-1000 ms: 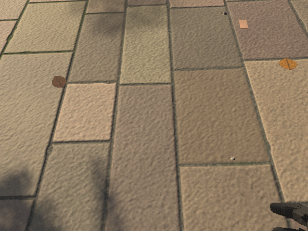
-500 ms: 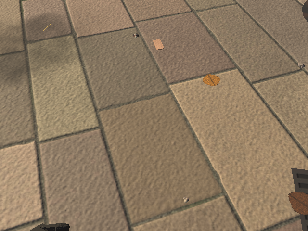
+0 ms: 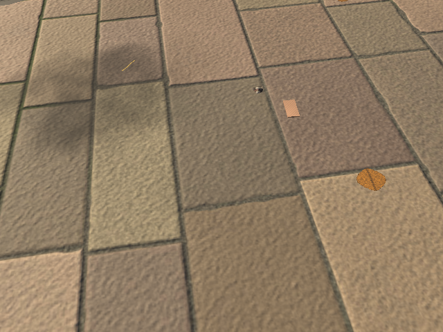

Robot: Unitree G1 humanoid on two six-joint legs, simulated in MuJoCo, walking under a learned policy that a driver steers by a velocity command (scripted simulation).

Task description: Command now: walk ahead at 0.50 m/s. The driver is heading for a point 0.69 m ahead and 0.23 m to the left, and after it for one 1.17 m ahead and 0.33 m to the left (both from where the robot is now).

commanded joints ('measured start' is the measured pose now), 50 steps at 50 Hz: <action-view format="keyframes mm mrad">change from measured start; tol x32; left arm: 1 14 175 42 -29 -8 -4 8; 28 -425 68 -1 -171 -2 -21 -23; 35 67 231 64 -65 21 -22 -4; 50 -143 163 50 -7 18 -28 24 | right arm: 1 -126 -58 -6 -98 7 -18 16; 9 377 -230 -70 10 -3 -14 8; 50 30 -32 -30 -84 11 39 8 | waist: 1 -2 -104 59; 9 -192 210 -420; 28 -153 8 64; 35 40 -322 -396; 50 -27 -93 67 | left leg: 1 19 -23 12 -80 6 20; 7 606 -34 15 -123 -73 147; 9 1088 289 -696 -305 -316 351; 15 494 124 -229 -470 -166 246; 30 642 143 -143 -391 -41 192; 33 474 26 -75 31 39 118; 36 -116 -77 -98 647 -587 40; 50 6 21 18 118 -23 23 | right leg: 1 -10 -290 138 -55 236 -151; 6 64 -267 100 217 636 -90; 10 -749 -69 159 1092 -301 23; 30 -507 -118 79 256 216 37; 34 431 -444 512 233 74 -190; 40 -87 -341 246 -52 43 -119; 50 -55 -325 -96 -115 260 -111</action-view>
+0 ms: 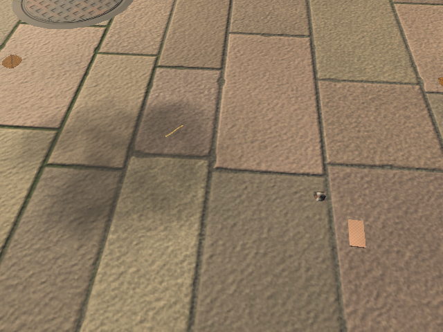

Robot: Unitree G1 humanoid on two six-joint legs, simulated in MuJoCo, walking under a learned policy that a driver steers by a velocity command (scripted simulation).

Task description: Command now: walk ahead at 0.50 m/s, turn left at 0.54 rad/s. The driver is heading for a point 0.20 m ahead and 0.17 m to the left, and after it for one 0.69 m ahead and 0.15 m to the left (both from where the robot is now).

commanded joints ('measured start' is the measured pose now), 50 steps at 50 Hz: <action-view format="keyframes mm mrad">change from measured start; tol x32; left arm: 1 -53 173 39 -62 -11 -6 10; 29 -392 108 -3 -244 -16 -33 -43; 35 85 295 66 -136 10 -38 -38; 50 -45 160 6 -71 -21 19 -10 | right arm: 1 -91 -13 8 -89 -3 -10 22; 35 351 -14 8 -73 3 -36 -31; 50 -12 -26 17 -122 -21 -34 -18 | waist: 1 -1 -81 61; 11 -168 154 -392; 50 -26 -137 -94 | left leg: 1 27 4 37 -119 63 14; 8 399 -162 179 -263 -133 140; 11 1105 219 -801 -549 -400 433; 18 526 58 -303 -629 79 297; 31 631 64 -304 -490 39 191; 33 628 0 -262 -313 267 152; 37 -92 -146 -152 471 -459 25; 50 273 -88 18 -220 34 -28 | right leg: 1 -35 -281 58 -118 257 -142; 8 68 -273 -48 359 857 -63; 11 -736 19 256 1156 -383 48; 25 -499 -34 246 342 346 76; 33 -248 -15 221 201 203 -53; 36 382 -391 988 58 -227 -296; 44 -137 -219 375 7 714 -222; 50 -119 -178 263 29 664 -172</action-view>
